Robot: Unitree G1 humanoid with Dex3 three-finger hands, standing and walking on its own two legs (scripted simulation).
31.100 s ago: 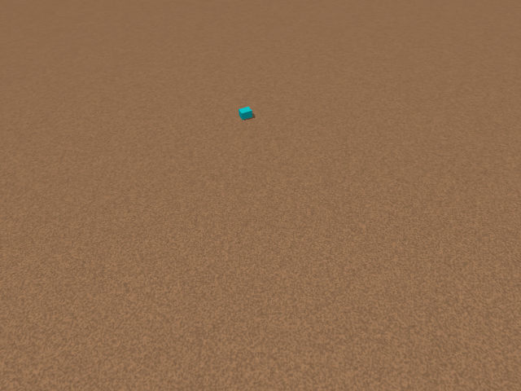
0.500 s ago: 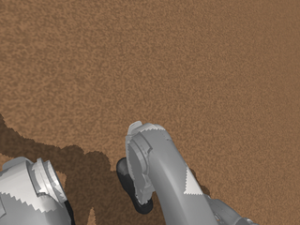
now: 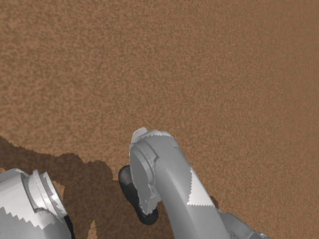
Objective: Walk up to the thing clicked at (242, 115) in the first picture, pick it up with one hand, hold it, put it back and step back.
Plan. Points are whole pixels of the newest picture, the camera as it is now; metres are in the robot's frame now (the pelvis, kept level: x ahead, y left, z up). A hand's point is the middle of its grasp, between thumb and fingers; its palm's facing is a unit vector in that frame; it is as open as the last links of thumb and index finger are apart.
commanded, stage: open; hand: left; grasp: from above
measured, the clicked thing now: out of the picture +0.42 +0.37 -0.28
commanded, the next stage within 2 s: withdraw in 0.66 s
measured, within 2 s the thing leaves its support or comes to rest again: neither
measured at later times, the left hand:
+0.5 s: hand out of the picture +0.42 +0.36 -0.25, palm faces -0.36 -0.27 -0.89, open 12.6 cm
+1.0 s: hand out of the picture +0.43 +0.36 -0.23, palm faces -0.31 -0.23 -0.92, open 13.4 cm
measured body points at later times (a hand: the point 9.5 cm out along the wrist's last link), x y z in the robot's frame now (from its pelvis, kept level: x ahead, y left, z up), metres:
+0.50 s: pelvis +0.00 +0.00 +0.01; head +0.27 +0.15 +0.33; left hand +0.43 +0.37 -0.20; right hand +0.07 -0.24 -0.04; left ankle +0.07 +0.13 -0.27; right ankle +0.11 -0.10 -0.27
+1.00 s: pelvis +0.00 +0.00 +0.01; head +0.26 +0.14 +0.35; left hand +0.44 +0.37 -0.17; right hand +0.06 -0.24 -0.05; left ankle +0.07 +0.13 -0.27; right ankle +0.11 -0.10 -0.27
